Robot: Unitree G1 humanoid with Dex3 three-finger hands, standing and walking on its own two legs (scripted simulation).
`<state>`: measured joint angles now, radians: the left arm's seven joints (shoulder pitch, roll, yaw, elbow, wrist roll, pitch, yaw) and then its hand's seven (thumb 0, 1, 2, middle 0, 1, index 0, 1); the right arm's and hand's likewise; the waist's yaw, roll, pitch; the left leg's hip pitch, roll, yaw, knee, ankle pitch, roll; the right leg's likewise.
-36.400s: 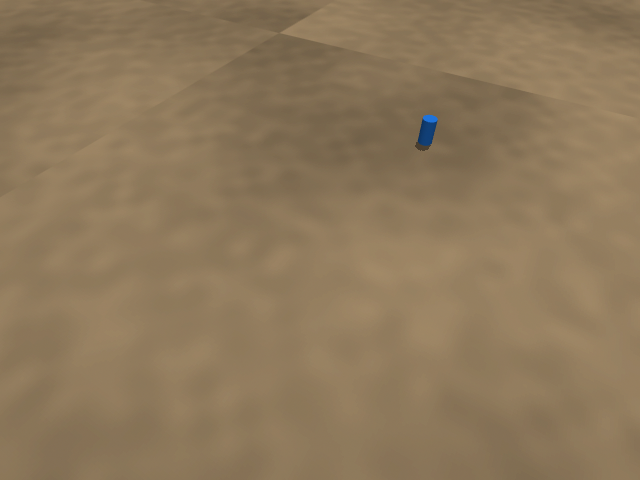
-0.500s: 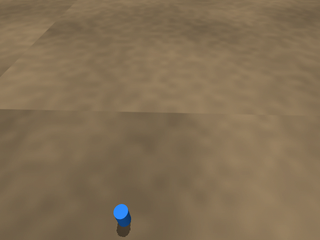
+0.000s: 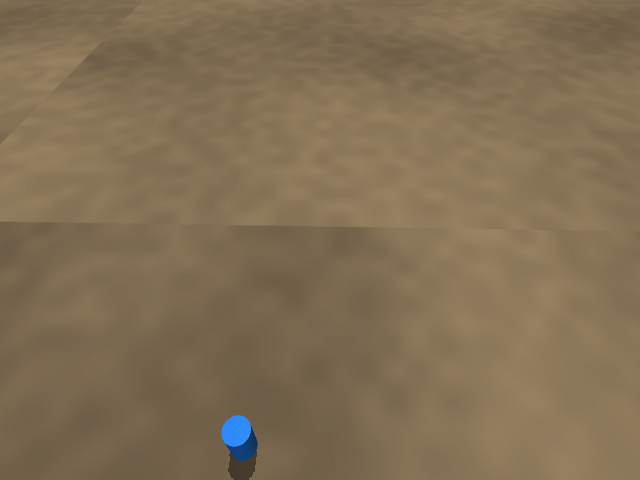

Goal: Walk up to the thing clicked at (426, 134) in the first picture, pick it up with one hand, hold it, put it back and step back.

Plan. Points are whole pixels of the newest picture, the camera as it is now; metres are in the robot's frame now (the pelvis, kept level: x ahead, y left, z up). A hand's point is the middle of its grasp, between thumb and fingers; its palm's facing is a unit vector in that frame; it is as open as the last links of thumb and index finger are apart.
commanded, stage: stand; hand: left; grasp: from the side
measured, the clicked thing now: (240, 438) +0.38 +0.23 -0.71
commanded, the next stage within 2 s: step back in 0.44 s
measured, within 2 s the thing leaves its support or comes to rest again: neither
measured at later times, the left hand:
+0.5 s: hand out of the picture +0.09 +0.25 -0.16, palm faces +0.02 -0.94 -0.35, open 7.4 cm
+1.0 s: hand out of the picture +0.06 +0.31 -0.18, palm faces -0.07 -0.93 -0.36, open 7.4 cm
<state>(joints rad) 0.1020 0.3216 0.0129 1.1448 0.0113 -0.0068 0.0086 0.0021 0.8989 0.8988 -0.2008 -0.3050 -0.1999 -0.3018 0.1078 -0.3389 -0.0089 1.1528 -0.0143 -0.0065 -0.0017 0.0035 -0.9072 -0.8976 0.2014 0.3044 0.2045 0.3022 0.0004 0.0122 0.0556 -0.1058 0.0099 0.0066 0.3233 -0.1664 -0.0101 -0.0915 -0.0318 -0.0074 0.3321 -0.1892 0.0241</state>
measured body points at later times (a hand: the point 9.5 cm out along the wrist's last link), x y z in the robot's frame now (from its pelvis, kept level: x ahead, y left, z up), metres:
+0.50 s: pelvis +0.01 +0.00 +0.00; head +0.02 -0.01 +0.45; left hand +0.09 +0.30 -0.13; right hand +0.09 -0.30 -0.14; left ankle +0.01 +0.12 -0.75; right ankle +0.00 -0.13 -0.75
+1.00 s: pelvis -0.07 +0.06 -0.02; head +0.01 +0.08 +0.42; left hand +0.06 +0.36 -0.16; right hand +0.00 -0.26 -0.13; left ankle -0.04 +0.13 -0.75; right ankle -0.11 -0.09 -0.68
